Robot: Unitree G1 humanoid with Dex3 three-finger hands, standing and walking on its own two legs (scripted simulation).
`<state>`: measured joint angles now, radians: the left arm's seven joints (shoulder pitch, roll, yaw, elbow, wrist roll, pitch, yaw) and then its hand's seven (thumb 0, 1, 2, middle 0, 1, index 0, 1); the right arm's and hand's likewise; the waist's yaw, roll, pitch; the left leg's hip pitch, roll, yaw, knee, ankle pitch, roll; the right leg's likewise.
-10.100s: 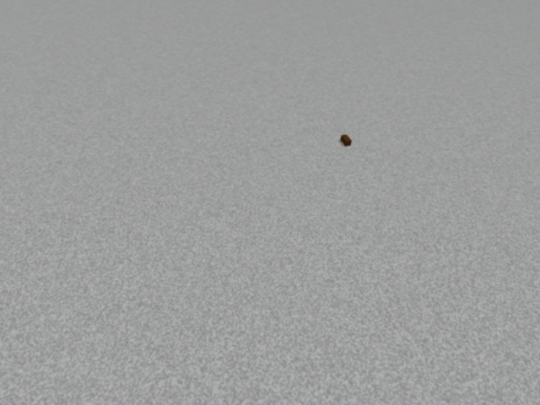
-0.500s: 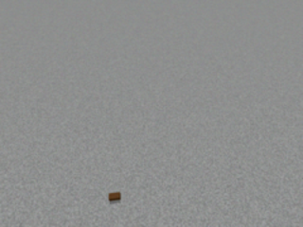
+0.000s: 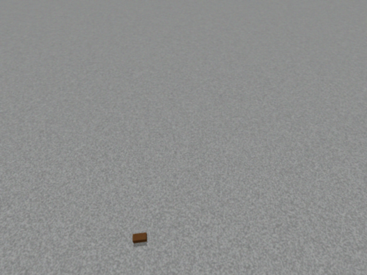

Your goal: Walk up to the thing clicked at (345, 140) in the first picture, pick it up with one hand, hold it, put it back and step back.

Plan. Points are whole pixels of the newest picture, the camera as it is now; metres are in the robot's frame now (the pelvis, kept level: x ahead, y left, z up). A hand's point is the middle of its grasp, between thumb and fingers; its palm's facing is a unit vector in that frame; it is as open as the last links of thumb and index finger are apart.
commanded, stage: stand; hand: left
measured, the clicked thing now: (139, 237) +0.49 +0.24 -0.77
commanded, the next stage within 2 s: walk up in 0.04 s
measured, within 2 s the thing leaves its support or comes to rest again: neither
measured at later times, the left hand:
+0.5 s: hand out of the picture +0.09 +0.23 -0.16, palm faces -0.01 -0.93 -0.36, open 7.4 cm
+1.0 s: hand out of the picture +0.16 +0.23 -0.15, palm faces +0.01 -0.93 -0.36, open 7.4 cm
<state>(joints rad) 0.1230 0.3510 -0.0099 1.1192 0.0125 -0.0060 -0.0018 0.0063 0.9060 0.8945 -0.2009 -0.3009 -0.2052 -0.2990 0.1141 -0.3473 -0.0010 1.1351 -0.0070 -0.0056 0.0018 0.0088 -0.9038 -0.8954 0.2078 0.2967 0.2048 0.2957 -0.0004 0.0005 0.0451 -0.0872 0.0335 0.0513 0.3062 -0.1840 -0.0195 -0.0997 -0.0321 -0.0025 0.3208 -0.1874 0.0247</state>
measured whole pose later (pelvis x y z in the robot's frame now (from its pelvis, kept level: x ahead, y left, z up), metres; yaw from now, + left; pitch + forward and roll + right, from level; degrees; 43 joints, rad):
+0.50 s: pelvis +0.05 -0.03 -0.01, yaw +0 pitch -3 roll -1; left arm 0.25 0.34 0.04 0.96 0.02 -0.02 0.00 0.01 0.90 0.89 -0.20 -0.30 -0.21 -0.30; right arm 0.20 -0.39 -0.04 0.97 -0.01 0.01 0.00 0.01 -0.91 -0.90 0.21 0.30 0.20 0.30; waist 0.03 0.04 0.13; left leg -0.33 0.02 -0.03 0.71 -0.39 0.01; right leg -0.09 0.02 -0.05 0.44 -0.30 -0.03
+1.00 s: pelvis +0.08 -0.03 +0.00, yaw +0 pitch -3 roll +0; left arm 0.09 0.35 0.01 1.10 0.00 -0.01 0.00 0.01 0.91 0.89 -0.20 -0.30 -0.21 -0.30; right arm 0.04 -0.34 0.00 1.07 0.01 0.00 0.01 0.01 -0.90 -0.90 0.21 0.30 0.21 0.30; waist 0.02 0.02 0.08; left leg -0.18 0.02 0.00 0.37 -0.14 -0.01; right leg -0.03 0.00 -0.01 0.33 -0.25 0.01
